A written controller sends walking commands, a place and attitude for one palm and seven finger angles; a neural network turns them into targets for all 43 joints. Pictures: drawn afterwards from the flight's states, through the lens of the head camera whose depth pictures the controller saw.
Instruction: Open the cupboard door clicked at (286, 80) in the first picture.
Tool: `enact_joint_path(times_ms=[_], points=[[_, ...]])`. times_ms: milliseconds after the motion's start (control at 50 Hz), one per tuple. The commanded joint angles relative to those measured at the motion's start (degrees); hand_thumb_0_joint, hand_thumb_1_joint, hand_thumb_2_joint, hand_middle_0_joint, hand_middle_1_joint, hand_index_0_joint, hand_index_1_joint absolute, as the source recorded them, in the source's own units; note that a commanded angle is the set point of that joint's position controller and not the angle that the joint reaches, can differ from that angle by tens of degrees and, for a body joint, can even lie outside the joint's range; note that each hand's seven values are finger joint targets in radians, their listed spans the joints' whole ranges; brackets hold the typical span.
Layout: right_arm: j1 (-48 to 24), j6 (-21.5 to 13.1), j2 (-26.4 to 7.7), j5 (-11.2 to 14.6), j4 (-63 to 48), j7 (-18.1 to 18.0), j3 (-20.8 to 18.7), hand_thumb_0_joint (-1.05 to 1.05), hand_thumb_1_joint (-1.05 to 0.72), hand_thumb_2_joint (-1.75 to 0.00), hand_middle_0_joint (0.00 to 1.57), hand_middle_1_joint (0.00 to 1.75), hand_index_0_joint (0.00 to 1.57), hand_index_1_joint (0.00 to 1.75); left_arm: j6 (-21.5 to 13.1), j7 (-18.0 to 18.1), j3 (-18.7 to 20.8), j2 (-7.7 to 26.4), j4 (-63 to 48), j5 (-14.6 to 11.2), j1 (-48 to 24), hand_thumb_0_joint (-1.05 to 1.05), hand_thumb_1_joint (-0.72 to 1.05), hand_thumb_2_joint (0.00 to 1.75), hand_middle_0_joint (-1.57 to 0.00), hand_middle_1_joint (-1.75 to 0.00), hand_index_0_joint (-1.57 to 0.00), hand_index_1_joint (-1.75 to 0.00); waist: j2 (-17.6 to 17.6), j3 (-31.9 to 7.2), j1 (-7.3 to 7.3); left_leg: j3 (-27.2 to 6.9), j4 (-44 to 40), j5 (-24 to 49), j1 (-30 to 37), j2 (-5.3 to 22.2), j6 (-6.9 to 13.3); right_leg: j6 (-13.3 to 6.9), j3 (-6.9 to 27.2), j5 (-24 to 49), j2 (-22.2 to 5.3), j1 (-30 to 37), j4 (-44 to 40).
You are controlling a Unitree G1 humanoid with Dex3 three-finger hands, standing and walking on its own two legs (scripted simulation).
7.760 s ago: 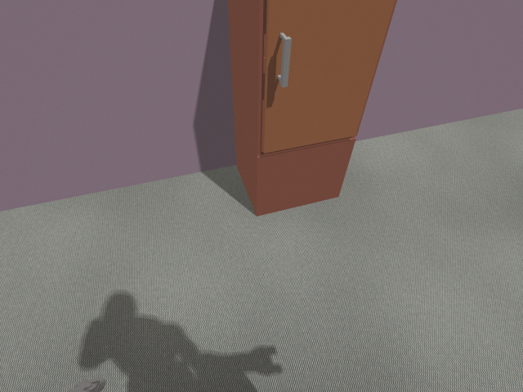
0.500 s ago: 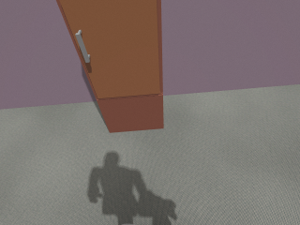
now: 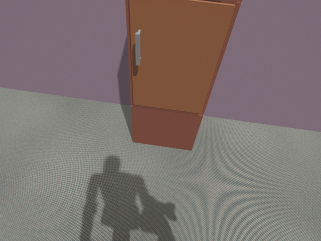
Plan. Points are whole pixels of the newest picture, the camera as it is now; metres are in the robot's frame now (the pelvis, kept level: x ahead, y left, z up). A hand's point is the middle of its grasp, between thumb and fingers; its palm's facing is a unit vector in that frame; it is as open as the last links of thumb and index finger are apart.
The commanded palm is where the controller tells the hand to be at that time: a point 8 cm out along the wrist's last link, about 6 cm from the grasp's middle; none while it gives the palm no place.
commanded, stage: take the last steps up to it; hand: left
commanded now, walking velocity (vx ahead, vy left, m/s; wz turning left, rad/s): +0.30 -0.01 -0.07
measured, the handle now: (138, 47) +0.87 +0.23 +0.04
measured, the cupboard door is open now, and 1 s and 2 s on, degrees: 0 0 0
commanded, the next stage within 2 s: come to a stop and stand still in 0.76 s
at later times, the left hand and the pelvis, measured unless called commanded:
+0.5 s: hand (118, 188) +0.30 +0.18 -0.17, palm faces -0.07 -0.98 -0.16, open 7.4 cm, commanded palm none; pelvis +0.17 +0.02 -0.01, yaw -2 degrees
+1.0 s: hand (119, 192) +0.29 +0.17 -0.18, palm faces +0.09 -0.99 -0.14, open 7.4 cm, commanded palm none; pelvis +0.34 +0.02 +0.00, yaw -2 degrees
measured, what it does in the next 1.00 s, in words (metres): walks ahead: right foot, then left foot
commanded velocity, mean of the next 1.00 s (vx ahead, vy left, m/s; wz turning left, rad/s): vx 0.16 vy -0.04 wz -0.03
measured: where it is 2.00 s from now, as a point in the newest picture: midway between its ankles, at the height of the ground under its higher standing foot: outside the picture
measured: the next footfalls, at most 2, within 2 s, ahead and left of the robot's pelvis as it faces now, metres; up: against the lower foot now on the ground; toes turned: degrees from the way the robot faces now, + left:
right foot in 0.54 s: +0.31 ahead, -0.08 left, +0.00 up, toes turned -10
left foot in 0.96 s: +0.44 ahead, +0.14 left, +0.00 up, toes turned +5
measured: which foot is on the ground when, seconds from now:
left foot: down 0.00-0.52, up 0.54-0.94, down 0.96-1.00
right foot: up 0.00-0.52, down 0.54-1.00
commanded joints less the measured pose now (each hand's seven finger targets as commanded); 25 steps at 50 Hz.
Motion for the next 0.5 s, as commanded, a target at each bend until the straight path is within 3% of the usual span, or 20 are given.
enact_joint_path(times_ms=[0, 20, 80, 140, 220, 300, 320, 380, 440, 460, 480], points=[[13.0, -0.5, -9.3, 0.0, 2.4, -2.2, -1.2, 0.00, -0.90, -0.90, 0.20, 0.30, 0.20, 0.30, -2.0, -0.2, 0.5, 3.0, -7.9, 0.7, -11.8, 0.00, 0.90, 0.90, -0.20, -0.30, -0.20, -0.30, 13.8, 10.1, -8.33, -23.0, -24.9, -12.5, 8.2, 18.3, 5.2, -2.0, 4.3, 1.4, -0.5, -27.2, 23.4], [11.0, -1.0, -7.2, 0.3, 2.1, -2.3, -0.5, 0.00, -0.90, -0.90, 0.20, 0.30, 0.20, 0.30, -2.1, -0.7, 0.7, 3.4, -6.8, 0.6, -10.8, 0.00, 0.90, 0.90, -0.20, -0.30, -0.20, -0.30, 10.5, 10.7, -6.94, -19.1, -24.8, -6.0, 6.6, 16.6, 4.3, -1.7, 4.8, 5.9, -1.3, -25.7, 24.4], [12.3, -2.6, -4.2, 0.5, 2.4, -2.7, -0.3, 0.00, -0.90, -0.90, 0.20, 0.30, 0.20, 0.30, -1.6, -0.8, 0.9, 1.2, -5.0, 0.6, -6.9, 0.00, 0.90, 0.90, -0.20, -0.30, -0.20, -0.30, 7.1, 8.1, -4.59, -10.0, -22.8, 17.0, 8.6, 12.6, 2.0, -0.4, 4.1, 12.7, 0.1, -23.6, 25.8], [13.8, -3.3, -4.2, 0.8, 3.4, -3.1, 0.3, 0.00, -0.90, -0.90, 0.20, 0.30, 0.20, 0.30, -1.1, -0.7, 1.1, 1.5, -5.3, 0.3, -7.7, 0.00, 0.90, 0.90, -0.20, -0.30, -0.20, -0.30, 8.4, 6.7, -3.67, -7.5, -21.2, 29.5, 11.2, 11.9, 1.4, -0.1, 4.5, 14.7, 1.3, -24.9, 25.9], [17.1, -3.4, -3.7, 0.6, 5.4, -3.6, 0.6, 0.00, -0.90, -0.90, 0.20, 0.30, 0.20, 0.30, -0.7, -0.8, 1.3, 2.2, -7.8, 0.1, -14.1, 0.00, 0.90, 0.90, -0.20, -0.30, -0.20, -0.30, 8.1, 8.2, -4.44, -7.8, -20.3, 34.7, 14.5, 12.9, 2.5, -0.3, 4.5, 16.0, 1.6, -29.5, 23.6], [21.0, -3.4, -3.5, 0.0, 7.4, -3.9, 0.8, 0.00, -0.90, -0.90, 0.20, 0.30, 0.20, 0.30, -0.9, -1.2, 0.6, 1.4, -10.8, 0.0, -22.4, 0.00, 0.90, 0.90, -0.20, -0.30, -0.20, -0.30, 8.1, 10.7, -6.23, -7.0, -19.3, 40.0, 17.6, 13.5, 4.0, -1.3, 2.1, 16.0, 2.0, -30.7, 15.0], [22.5, -3.4, -3.4, -0.1, 7.9, -4.0, 0.8, 0.00, -0.90, -0.90, 0.20, 0.30, 0.20, 0.30, -1.1, -1.3, 0.4, 1.6, -11.7, -0.1, -24.6, 0.00, 0.90, 0.90, -0.20, -0.30, -0.20, -0.30, 7.0, 11.4, -7.20, -7.6, -19.1, 40.9, 17.9, 14.0, 4.4, -1.6, 1.7, 15.5, 2.2, -30.0, 12.5], [23.4, -3.0, -4.5, -0.3, 9.0, -4.0, 0.7, 0.00, -0.90, -0.90, 0.20, 0.30, 0.20, 0.30, -1.5, -1.3, 0.0, 0.9, -12.9, -0.4, -27.0, 0.00, 0.90, 0.90, -0.20, -0.30, -0.20, -0.30, 6.8, 10.7, -7.18, -5.1, -16.0, 49.5, 17.9, 13.7, 4.7, -3.5, -0.5, 13.4, 4.4, -23.2, 3.6], [22.1, -2.7, -6.2, 0.0, 9.3, -4.0, 0.3, 0.00, -0.90, -0.90, 0.20, 0.30, 0.20, 0.30, -2.3, -0.7, 0.3, 2.1, -10.7, -0.3, -18.6, 0.00, 0.90, 0.90, -0.20, -0.30, -0.20, -0.30, 7.9, 5.4, -3.50, -3.8, -5.9, 65.7, 17.1, 13.5, 3.9, -5.9, -3.0, 11.2, 8.9, -9.7, -1.4], [21.3, -2.6, -6.3, 0.3, 9.1, -3.9, 0.1, 0.00, -0.90, -0.90, 0.20, 0.30, 0.20, 0.30, -2.8, -0.6, 0.7, 2.8, -9.1, -0.1, -13.6, 0.00, 0.90, 0.90, -0.20, -0.30, -0.20, -0.30, 8.2, 2.9, -1.36, -2.5, -0.1, 64.7, 15.0, 12.2, 2.8, -6.4, -3.9, 13.9, 9.9, -2.5, -4.5], [19.8, -2.6, -6.6, 0.7, 8.6, -3.6, 0.0, 0.00, -0.90, -0.90, 0.20, 0.30, 0.20, 0.30, -3.5, -0.4, 1.4, 4.9, -7.0, 0.1, -6.4, 0.00, 0.90, 0.90, -0.20, -0.30, -0.20, -0.30, 7.3, -1.0, 2.16, -1.7, 10.3, 56.7, 8.1, 10.5, 1.5, -7.7, -1.5, 19.4, 8.1, 10.1, -8.7]])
